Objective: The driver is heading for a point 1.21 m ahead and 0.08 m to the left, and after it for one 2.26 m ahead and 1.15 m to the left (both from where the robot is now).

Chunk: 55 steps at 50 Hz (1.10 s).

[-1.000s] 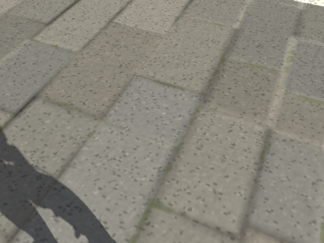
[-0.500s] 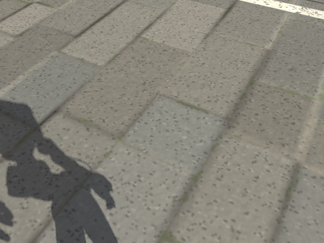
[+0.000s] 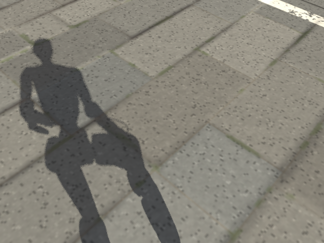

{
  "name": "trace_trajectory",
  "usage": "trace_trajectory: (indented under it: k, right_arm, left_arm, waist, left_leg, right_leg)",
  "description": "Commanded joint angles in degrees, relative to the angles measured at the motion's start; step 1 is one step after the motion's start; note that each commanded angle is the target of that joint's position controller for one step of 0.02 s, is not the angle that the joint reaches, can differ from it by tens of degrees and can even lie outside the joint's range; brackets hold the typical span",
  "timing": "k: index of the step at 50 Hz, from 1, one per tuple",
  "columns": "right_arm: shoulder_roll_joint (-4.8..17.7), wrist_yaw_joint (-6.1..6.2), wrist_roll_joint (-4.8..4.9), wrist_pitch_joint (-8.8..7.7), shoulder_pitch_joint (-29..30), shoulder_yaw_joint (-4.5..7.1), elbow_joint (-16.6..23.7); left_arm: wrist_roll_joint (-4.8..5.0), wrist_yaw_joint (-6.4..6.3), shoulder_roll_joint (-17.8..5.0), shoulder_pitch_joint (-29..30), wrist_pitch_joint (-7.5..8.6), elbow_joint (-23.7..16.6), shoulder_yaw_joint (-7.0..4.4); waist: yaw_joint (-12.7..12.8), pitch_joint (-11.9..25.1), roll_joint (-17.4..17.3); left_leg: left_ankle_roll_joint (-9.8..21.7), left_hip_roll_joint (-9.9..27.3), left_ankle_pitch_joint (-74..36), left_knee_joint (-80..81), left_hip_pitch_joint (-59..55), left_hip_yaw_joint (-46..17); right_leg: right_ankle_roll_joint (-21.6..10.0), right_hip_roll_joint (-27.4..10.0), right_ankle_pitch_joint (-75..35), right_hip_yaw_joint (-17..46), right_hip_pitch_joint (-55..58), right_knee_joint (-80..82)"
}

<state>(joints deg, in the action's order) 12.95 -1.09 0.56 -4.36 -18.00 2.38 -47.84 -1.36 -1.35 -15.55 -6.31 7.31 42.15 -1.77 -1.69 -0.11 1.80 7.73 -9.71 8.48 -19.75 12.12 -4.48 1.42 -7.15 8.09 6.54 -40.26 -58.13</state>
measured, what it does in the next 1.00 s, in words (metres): walks ahead, turning left: right foot, then left foot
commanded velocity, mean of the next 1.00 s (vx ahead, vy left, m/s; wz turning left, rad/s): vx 0.50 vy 0.00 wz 0.36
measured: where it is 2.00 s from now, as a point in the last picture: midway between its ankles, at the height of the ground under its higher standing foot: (129, 138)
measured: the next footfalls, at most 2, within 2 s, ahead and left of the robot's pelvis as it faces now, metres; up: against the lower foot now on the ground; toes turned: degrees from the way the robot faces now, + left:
right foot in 0.24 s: +0.31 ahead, -0.14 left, +0.00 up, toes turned +13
left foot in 0.76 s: +0.48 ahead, +0.19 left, +0.00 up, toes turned +23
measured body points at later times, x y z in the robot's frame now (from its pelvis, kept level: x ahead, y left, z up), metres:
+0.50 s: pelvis +0.26 -0.04 +0.00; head +0.28 -0.04 +0.45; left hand +0.23 +0.24 -0.11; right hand +0.49 -0.25 -0.10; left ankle +0.28 +0.13 -0.66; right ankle +0.27 -0.15 -0.74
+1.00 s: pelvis +0.48 +0.10 +0.00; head +0.49 +0.12 +0.45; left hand +0.52 +0.40 -0.11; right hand +0.64 -0.13 -0.10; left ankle +0.45 +0.18 -0.74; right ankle +0.61 -0.04 -0.66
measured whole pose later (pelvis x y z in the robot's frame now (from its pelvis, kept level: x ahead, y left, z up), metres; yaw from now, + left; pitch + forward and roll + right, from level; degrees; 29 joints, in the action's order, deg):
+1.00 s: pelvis +0.48 +0.10 +0.00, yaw +20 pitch +2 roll +1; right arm 14.5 -1.6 -0.5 -5.3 -18.8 3.2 -44.3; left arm 1.1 0.3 -17.3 -11.6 3.8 45.2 -3.0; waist -1.4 0.2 3.2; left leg 4.1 -3.4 9.8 -17.1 9.1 3.8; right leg 0.3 -6.9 10.4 2.8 -38.6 -61.1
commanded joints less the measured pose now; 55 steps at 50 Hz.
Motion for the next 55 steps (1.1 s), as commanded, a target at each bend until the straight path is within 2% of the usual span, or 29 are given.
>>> trace_trajectory:
  k: [1,3,6,8,10,11,12,13,14,15,16,17,18,20,24,29,33,35,37,38,39,40,41,42,43,45,47,50,55]
  right_arm:
    - [9.2,1.38,0.66,-0.56,0.1,2.31,4.5]
    - [9.5,1.54,1.00,-0.19,-1.8,2.46,4.5]
    - [9.5,1.66,1.24,0.33,-3.8,2.52,4.4]
    - [9.5,1.95,1.12,0.80,-3.8,2.52,4.8]
    - [9.4,2.16,0.86,1.31,-1.9,2.50,5.6]
    - [7.9,2.02,0.58,1.25,-0.5,1.94,6.4]
    - [4.6,1.65,-0.24,0.83,0.4,0.68,7.8]
    - [1.9,1.36,1.33,0.12,-8.0,-0.27,9.0]
    - [8.2,1.51,2.20,0.05,-8.3,0.79,7.8]
    - [11.4,1.54,1.90,0.52,-2.4,1.69,8.4]
    - [10.7,1.64,1.08,0.90,0.6,1.75,9.2]
    - [9.7,1.49,0.48,0.94,2.3,1.89,9.9]
    - [8.4,1.18,0.73,1.19,2.0,1.97,10.2]
    - [6.0,0.86,1.19,1.87,1.3,1.65,10.7]
    - [4.4,0.90,0.45,1.99,5.0,1.12,12.5]
    - [3.2,-0.64,0.21,0.51,14.3,0.13,14.3]
    - [4.3,-1.62,0.92,-0.01,20.0,0.24,17.0]
    - [5.9,-1.77,0.65,-0.23,18.2,0.91,17.2]
    - [10.2,-1.07,0.07,-0.20,4.0,3.38,12.9]
    - [15.3,-0.06,-0.50,0.19,-7.2,4.94,10.8]
    - [19.9,-0.07,-0.78,0.19,-7.8,5.26,10.5]
    - [14.2,-0.18,-0.28,0.00,-8.7,4.10,10.2]
    - [12.1,-0.27,-0.08,-0.25,-4.9,3.21,10.3]
    - [10.1,-0.45,0.08,-0.31,-0.6,2.58,10.6]
    - [8.4,-0.74,-0.18,-0.39,2.6,2.10,10.9]
    - [7.0,-0.93,-0.68,-1.08,4.8,1.89,10.5]
    - [8.0,-0.80,-0.78,-2.14,4.4,2.30,9.0]
    - [8.6,0.12,-1.42,-2.47,1.9,2.65,6.6]
    - [10.2,1.06,-1.05,-2.27,0.6,2.81,4.6]
  left_arm:
    - [-0.02,-0.66,-2.2,2.0,-0.39,-4.1,-0.47]
    - [0.77,-0.37,-2.0,6.1,-0.24,-5.5,-0.30]
    - [1.54,0.58,-3.7,9.5,0.57,-7.4,-0.72]
    - [1.62,1.37,-5.2,9.6,1.37,-8.0,-1.31]
    - [1.71,1.53,-6.5,4.6,2.03,-7.0,-2.18]
    - [1.31,1.19,-8.1,-1.6,2.27,-5.7,-3.04]
    - [0.56,0.60,-11.6,-11.4,2.24,-4.8,-4.00]
    - [0.07,0.65,-15.3,-17.1,1.28,-2.9,-5.13]
    - [1.10,0.81,-9.8,-16.0,0.82,-3.7,-4.27]
    - [1.37,0.62,-6.3,-13.8,0.41,-4.5,-3.38]
    - [1.16,0.68,-5.7,-10.9,-0.02,-4.8,-2.95]
    - [1.06,0.85,-4.9,-9.1,-0.26,-4.4,-2.64]
    - [0.65,1.01,-4.3,-8.1,-0.26,-4.1,-2.34]
    - [1.01,1.57,-4.2,-8.0,0.11,-3.1,-2.53]
    - [1.01,1.99,-6.6,-10.5,0.47,-0.1,-3.41]
    - [2.26,1.84,-8.5,-12.5,-0.60,2.4,-3.46]
    - [3.10,1.90,-10.3,-16.0,-1.77,4.9,-3.65]
    - [3.42,1.69,-11.3,-15.6,-2.49,5.5,-3.79]
    - [3.34,1.26,-10.7,-15.1,-2.99,5.8,-3.26]
    - [1.70,1.03,-8.0,-14.6,-2.66,4.0,-1.95]
    - [1.44,1.71,-0.8,-21.2,-1.30,2.6,0.31]
    - [3.03,2.08,-7.2,-17.4,-0.16,3.5,-1.26]
    - [4.14,2.18,-8.9,-12.3,0.19,1.5,-1.87]
    - [3.42,1.79,-8.1,-9.9,0.08,1.3,-1.71]
    - [2.30,1.57,-7.6,-9.3,-0.34,1.3,-1.93]
    - [2.33,1.80,-5.7,-12.4,-1.92,2.2,-1.89]
    - [2.49,1.67,-4.3,-12.5,-3.28,2.3,-1.77]
    - [2.50,1.46,-3.9,-7.7,-3.81,0.8,-1.89]
    - [2.37,2.80,-2.6,0.1,-3.30,-1.8,-1.46]
  waist:
    - [0.1,-0.5,-4.3]
    - [-1.9,0.1,-5.8]
    - [-3.2,0.9,-6.8]
    - [-2.5,1.2,-7.5]
    - [0.6,2.6,-9.5]
    - [3.9,6.2,-9.2]
    - [8.1,14.0,-3.8]
    - [4.7,21.0,16.3]
    - [5.5,17.4,12.4]
    - [6.9,9.4,5.5]
    - [5.8,4.7,0.6]
    - [4.7,1.3,0.0]
    - [3.2,0.2,1.5]
    - [2.4,-0.2,3.7]
    - [2.5,-0.6,2.0]
    - [5.2,-2.1,1.8]
    - [6.2,-3.8,3.1]
    - [3.9,-2.4,4.3]
    - [-3.7,6.4,3.2]
    - [-7.9,14.9,-3.9]
    - [-2.6,21.9,-18.4]
    - [-5.5,21.2,-11.7]
    - [-4.3,12.1,-10.1]
    - [-2.3,7.9,-6.0]
    - [-0.3,4.9,-5.4]
    - [2.8,4.0,-6.9]
    - [3.7,2.2,-6.0]
    - [2.2,-0.7,-5.0]
    - [-0.8,-3.0,-4.6]
  left_leg:
    - [7.2,11.8,-7.9,6.9,7.9,-11.2]
    - [5.9,11.9,-4.2,5.6,5.0,-12.8]
    - [5.5,14.2,-2.0,1.8,-1.2,-17.9]
    - [5.1,15.6,-2.5,-1.6,-4.7,-21.5]
    - [3.9,15.1,-6.1,-5.7,-5.0,-23.2]
    - [2.2,12.7,-9.3,-12.1,-2.4,-21.2]
    - [-0.3,9.2,-3.7,-28.2,5.3,-15.6]
    - [-4.0,1.5,22.9,-44.3,25.8,-7.5]
    - [-4.7,7.0,23.7,-53.4,34.2,-7.9]
    - [-5.4,8.9,17.9,-56.3,36.3,-7.1]
    - [-6.0,10.8,13.2,-55.8,34.5,-5.2]
    - [-6.3,12.2,10.3,-53.4,33.3,-4.8]
    - [-6.4,13.7,8.9,-51.9,30.8,-4.1]
    - [-6.7,14.6,7.3,-50.4,29.0,-1.9]
    - [-7.5,15.0,1.6,-41.5,31.2,-2.5]
    - [-6.7,14.6,-9.3,-22.8,26.5,2.8]
    - [-4.8,13.3,-4.0,-15.7,24.6,4.8]
    - [-2.8,11.4,0.1,-12.5,19.5,6.3]
    - [0.2,8.2,-3.4,-8.6,-2.3,8.4]
    - [4.1,19.7,-7.1,-10.4,-21.0,-5.2]
    - [13.5,32.7,0.9,-3.3,-36.2,-33.3]
    - [12.7,32.1,5.8,0.6,-34.0,-36.1]
    - [10.0,29.8,2.2,1.3,-26.6,-26.5]
    - [8.2,26.9,-2.9,2.3,-18.3,-19.5]
    - [7.2,24.6,-6.8,4.1,-11.6,-14.9]
    - [6.9,22.7,-8.9,8.1,-4.8,-10.0]
    - [7.2,22.7,-12.0,10.6,-2.2,-5.6]
    - [6.1,22.6,-13.8,12.0,-3.1,-0.6]
    - [3.0,22.4,-12.5,12.9,-6.6,6.4]
  right_leg:
    - [1.5,3.5,-10.1,-3.7,6.7,13.6]
    - [1.6,5.4,-12.2,-3.6,7.7,21.6]
    - [1.1,6.7,-10.7,-2.1,8.2,27.3]
    - [-0.2,7.6,-6.8,-1.5,10.3,30.5]
    - [-2.4,8.1,-3.7,-2.4,18.2,33.7]
    - [-4.6,6.2,-4.0,-1.7,28.4,34.8]
    - [-9.0,-3.8,-2.3,7.0,44.0,33.9]
    - [-19.0,-16.8,6.9,32.2,62.9,37.1]
    - [-18.3,-18.6,19.6,38.6,61.1,39.6]
    - [-15.3,-15.9,18.5,30.0,53.9,40.6]
    - [-13.4,-13.1,11.0,22.0,46.4,41.8]
    - [-12.6,-10.4,5.0,16.7,40.9,43.4]
    - [-11.5,-8.2,1.7,11.8,37.0,45.0]
    - [-11.8,-6.3,-3.2,5.4,33.5,47.4]
    - [-13.7,-6.7,-13.3,-0.4,34.1,48.9]
    - [-12.2,-5.3,-13.0,-6.3,35.3,48.9]
    - [-11.5,-8.4,-13.2,-5.4,40.3,47.4]
    - [-10.5,-9.1,-22.4,-5.9,42.5,43.2]
    - [-7.7,-5.0,-35.8,-10.6,38.0,26.1]
    - [-5.1,-1.9,-18.5,-12.6,24.1,6.9]
    - [-2.3,8.1,23.9,-8.3,2.4,-11.6]
    - [-2.9,5.8,24.8,-0.9,-3.7,-17.9]
    - [-3.5,3.2,19.5,-2.3,-6.9,-17.8]
    - [-3.4,0.8,14.2,-3.3,-4.8,-14.7]
    - [-2.8,-0.5,11.0,-3.4,-2.0,-11.4]
    - [-2.2,-1.7,7.1,-3.0,3.9,-8.9]
    - [-1.3,-1.7,4.0,-2.8,3.5,-7.0]
    - [-0.6,-0.8,-3.6,-0.4,-1.3,-0.6]
    - [-1.9,1.5,-15.4,-2.4,-0.9,14.3]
